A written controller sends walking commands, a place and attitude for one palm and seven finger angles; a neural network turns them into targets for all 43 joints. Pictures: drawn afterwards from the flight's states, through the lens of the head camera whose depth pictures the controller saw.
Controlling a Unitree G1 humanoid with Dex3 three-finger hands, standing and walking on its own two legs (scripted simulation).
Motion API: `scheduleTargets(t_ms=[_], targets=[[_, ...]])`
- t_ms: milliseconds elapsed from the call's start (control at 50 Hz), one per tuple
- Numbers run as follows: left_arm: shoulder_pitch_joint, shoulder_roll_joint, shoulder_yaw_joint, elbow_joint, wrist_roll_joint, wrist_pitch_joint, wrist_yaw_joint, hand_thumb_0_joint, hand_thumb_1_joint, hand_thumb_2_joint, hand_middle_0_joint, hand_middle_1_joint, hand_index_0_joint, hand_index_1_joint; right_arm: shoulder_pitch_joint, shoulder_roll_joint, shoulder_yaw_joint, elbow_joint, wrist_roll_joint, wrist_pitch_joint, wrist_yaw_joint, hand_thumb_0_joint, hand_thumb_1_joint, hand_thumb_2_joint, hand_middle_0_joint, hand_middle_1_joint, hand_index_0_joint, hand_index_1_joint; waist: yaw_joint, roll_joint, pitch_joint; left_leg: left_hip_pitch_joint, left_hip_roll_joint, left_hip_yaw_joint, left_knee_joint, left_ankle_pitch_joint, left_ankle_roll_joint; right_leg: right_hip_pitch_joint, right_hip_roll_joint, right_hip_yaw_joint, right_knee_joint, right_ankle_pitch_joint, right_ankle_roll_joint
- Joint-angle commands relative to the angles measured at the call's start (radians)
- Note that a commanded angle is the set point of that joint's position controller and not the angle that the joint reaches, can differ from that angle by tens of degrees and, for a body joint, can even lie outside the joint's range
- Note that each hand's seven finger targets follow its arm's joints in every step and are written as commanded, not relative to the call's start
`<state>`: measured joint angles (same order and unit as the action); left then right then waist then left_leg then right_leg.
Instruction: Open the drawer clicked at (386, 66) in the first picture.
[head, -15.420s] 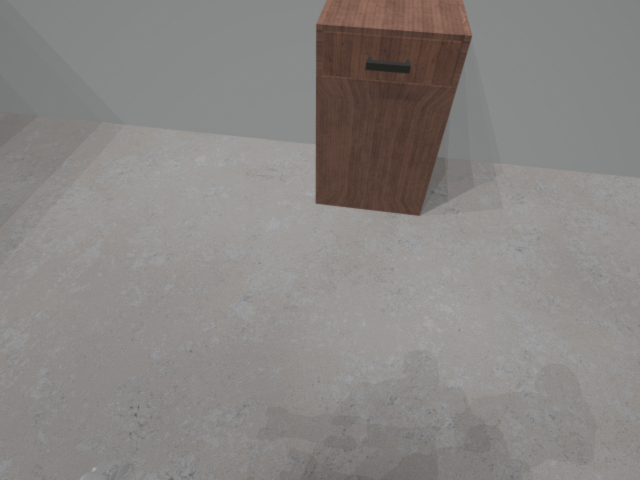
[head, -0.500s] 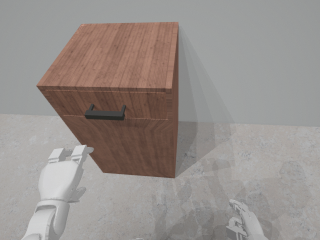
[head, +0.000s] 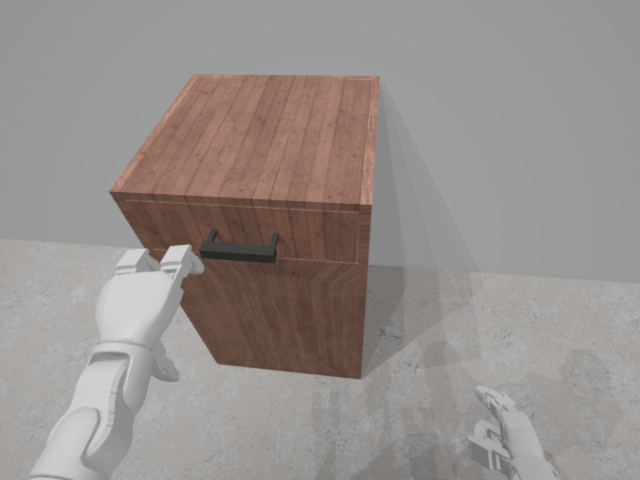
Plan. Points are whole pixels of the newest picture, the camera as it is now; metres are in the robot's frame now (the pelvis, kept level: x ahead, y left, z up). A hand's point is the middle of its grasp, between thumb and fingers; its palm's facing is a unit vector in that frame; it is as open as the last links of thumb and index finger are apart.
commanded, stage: raise the hand with hooked fingers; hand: left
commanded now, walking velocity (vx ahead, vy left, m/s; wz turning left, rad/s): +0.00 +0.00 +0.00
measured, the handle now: (241, 243) +0.51 +0.23 -0.07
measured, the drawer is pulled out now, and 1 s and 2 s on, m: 0.00 0.00 0.00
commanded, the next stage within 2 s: move the hooked fingers above the handle in 0.62 s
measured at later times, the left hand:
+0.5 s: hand (155, 301) +0.29 +0.25 +0.07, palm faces +0.00 -0.10 -1.00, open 13.9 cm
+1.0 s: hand (175, 292) +0.32 +0.24 +0.06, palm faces -0.02 -0.07 -1.00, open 13.9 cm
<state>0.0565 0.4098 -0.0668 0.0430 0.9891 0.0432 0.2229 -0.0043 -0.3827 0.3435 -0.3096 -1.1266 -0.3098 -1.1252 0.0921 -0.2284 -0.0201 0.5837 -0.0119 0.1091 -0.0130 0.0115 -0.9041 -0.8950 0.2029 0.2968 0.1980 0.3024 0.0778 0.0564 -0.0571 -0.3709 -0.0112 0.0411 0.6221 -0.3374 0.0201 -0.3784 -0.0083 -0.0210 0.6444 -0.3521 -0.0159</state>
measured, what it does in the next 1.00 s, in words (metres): stands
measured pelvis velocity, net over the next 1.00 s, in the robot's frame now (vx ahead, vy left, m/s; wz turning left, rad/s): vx -0.01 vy -0.01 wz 0.01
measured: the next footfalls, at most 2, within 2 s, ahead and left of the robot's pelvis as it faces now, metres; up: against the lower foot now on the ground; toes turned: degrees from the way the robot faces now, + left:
none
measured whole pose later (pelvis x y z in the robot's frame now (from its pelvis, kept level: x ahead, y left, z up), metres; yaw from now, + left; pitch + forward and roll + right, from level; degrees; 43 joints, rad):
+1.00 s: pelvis -0.01 -0.01 +0.01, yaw +1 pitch +5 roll +0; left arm -0.20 0.46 -0.07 0.28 0.97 -0.07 0.12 0.00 -0.49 0.30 -0.32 -1.20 -0.32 -1.20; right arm 0.14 -0.23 -0.02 0.62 0.01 0.12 -0.03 0.01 -0.90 -0.89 0.21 0.30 0.20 0.30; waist 0.07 0.05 -0.03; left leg -0.36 0.00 0.02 0.55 -0.28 0.01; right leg -0.36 0.00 -0.04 0.57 -0.30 -0.03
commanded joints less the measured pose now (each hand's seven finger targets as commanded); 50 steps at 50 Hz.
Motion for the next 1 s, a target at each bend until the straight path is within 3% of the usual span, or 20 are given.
scheduleTargets(t_ms=[0,80,100,200,300,360,460,540,660,720,760,880,980], targets=[[-0.264,0.199,0.108,-0.189,-0.010,0.012,-0.027,0.000,-0.500,0.300,-0.300,-1.200,-0.300,-1.200,-0.082,-0.107,-0.020,-0.135,0.003,-0.028,-0.011,0.000,-0.900,-0.900,0.200,0.300,0.200,0.300,-0.007,-0.022,-0.205,0.164,-0.007,-0.032,-0.099,0.397,0.005,0.117,0.027,0.000,-0.102,0.336,-0.026],[-0.355,0.223,0.107,-0.193,-0.016,-0.008,-0.071,0.000,-0.500,0.300,-0.300,-1.200,-0.300,-1.200,-0.077,-0.106,-0.014,-0.130,0.003,-0.023,-0.012,0.000,-0.900,-0.900,0.200,0.300,0.200,0.300,-0.011,0.022,-0.221,0.204,-0.004,-0.040,-0.112,0.431,0.001,0.131,0.028,-0.005,-0.122,0.334,-0.029],[-0.367,0.228,0.110,-0.177,-0.022,-0.013,-0.081,0.000,-0.500,0.300,-0.300,-1.200,-0.300,-1.200,-0.073,-0.106,-0.014,-0.125,0.004,-0.020,-0.013,0.000,-0.900,-0.900,0.200,0.300,0.200,0.300,-0.015,-0.003,-0.212,0.204,-0.004,-0.042,-0.116,0.426,0.001,0.131,0.030,-0.009,-0.130,0.328,-0.028],[-0.444,0.261,0.128,-0.150,-0.046,-0.043,-0.118,0.000,-0.500,0.300,-0.300,-1.200,-0.300,-1.200,-0.065,-0.112,-0.014,-0.119,0.010,-0.017,-0.017,0.000,-0.900,-0.900,0.200,0.300,0.200,0.300,-0.015,-0.013,-0.205,0.209,-0.004,-0.048,-0.138,0.422,0.001,0.148,0.031,-0.012,-0.152,0.323,-0.028],[-0.351,0.243,0.130,-0.138,-0.069,-0.066,-0.146,0.000,-0.500,0.300,-0.300,-1.200,-0.300,-1.200,-0.047,-0.123,-0.022,-0.128,0.011,-0.012,-0.004,0.000,-0.900,-0.900,0.200,0.300,0.200,0.300,0.002,-0.031,-0.214,0.193,-0.004,-0.044,-0.152,0.430,0.000,0.173,0.030,-0.012,-0.160,0.331,-0.027],[-0.342,0.255,0.151,-0.157,-0.069,-0.091,-0.133,0.000,-0.500,0.300,-0.300,-1.200,-0.300,-1.200,-0.045,-0.125,-0.026,-0.132,0.009,-0.016,-0.001,0.000,-0.900,-0.900,0.200,0.300,0.200,0.300,0.004,-0.034,-0.213,0.182,-0.004,-0.046,-0.154,0.412,0.002,0.170,0.032,-0.009,-0.163,0.313,-0.028],[-0.369,0.298,0.197,-0.202,-0.054,-0.116,-0.067,0.000,-0.500,0.300,-0.300,-1.200,-0.300,-1.200,-0.038,-0.128,-0.037,-0.123,0.008,-0.025,-0.002,0.000,-0.900,-0.900,0.200,0.300,0.200,0.300,0.009,0.015,-0.255,0.200,-0.003,-0.047,-0.145,0.425,0.000,0.160,0.032,-0.006,-0.154,0.312,-0.031],[-0.373,0.268,0.170,-0.165,-0.054,-0.095,-0.037,0.000,-0.500,0.300,-0.300,-1.200,-0.300,-1.200,-0.035,-0.126,-0.041,-0.109,0.017,-0.026,-0.004,0.000,-0.900,-0.900,0.200,0.300,0.200,0.300,0.000,0.000,-0.240,0.186,-0.008,-0.038,-0.147,0.383,0.002,0.144,0.030,-0.005,-0.155,0.295,-0.029],[-0.367,0.257,0.142,-0.157,-0.050,-0.058,-0.055,0.000,-0.500,0.300,-0.300,-1.200,-0.300,-1.200,-0.050,-0.129,-0.039,-0.111,0.021,-0.027,-0.006,0.000,-0.900,-0.900,0.200,0.300,0.200,0.300,-0.005,-0.021,-0.236,0.186,-0.006,-0.036,-0.156,0.378,0.005,0.158,0.032,-0.002,-0.161,0.295,-0.028],[-0.380,0.236,0.113,-0.127,-0.053,-0.051,-0.073,0.000,-0.500,0.300,-0.300,-1.200,-0.300,-1.200,-0.051,-0.126,-0.033,-0.109,0.022,-0.025,-0.011,0.000,-0.900,-0.900,0.200,0.300,0.200,0.300,-0.012,-0.039,-0.203,0.175,-0.010,-0.028,-0.159,0.333,0.010,0.143,0.029,-0.002,-0.169,0.272,-0.024],[-0.432,0.254,0.124,-0.058,-0.044,-0.053,-0.081,0.000,-0.500,0.300,-0.300,-1.200,-0.300,-1.200,-0.043,-0.131,-0.029,-0.099,0.026,-0.024,-0.018,0.000,-0.900,-0.900,0.200,0.300,0.200,0.300,-0.023,-0.062,-0.161,0.146,-0.012,-0.023,-0.159,0.295,0.010,0.121,0.033,0.000,-0.178,0.247,-0.023],[-0.536,0.291,0.150,0.012,-0.024,-0.104,-0.069,0.000,-0.500,0.300,-0.300,-1.200,-0.300,-1.200,-0.022,-0.123,-0.034,-0.090,0.020,-0.032,-0.032,0.000,-0.900,-0.900,0.200,0.300,0.200,0.300,-0.016,-0.053,-0.234,0.135,-0.026,-0.011,-0.124,0.294,0.019,0.134,0.025,0.018,-0.157,0.275,-0.020],[-0.590,0.254,0.118,0.059,-0.013,-0.129,-0.046,0.000,-0.500,0.300,-0.300,-1.200,-0.300,-1.200,0.006,-0.122,-0.046,-0.081,0.019,-0.034,-0.028,0.000,-0.900,-0.900,0.200,0.300,0.200,0.300,-0.029,-0.014,-0.264,0.127,-0.028,-0.013,-0.090,0.328,0.016,0.100,0.030,0.014,-0.124,0.313,-0.025]])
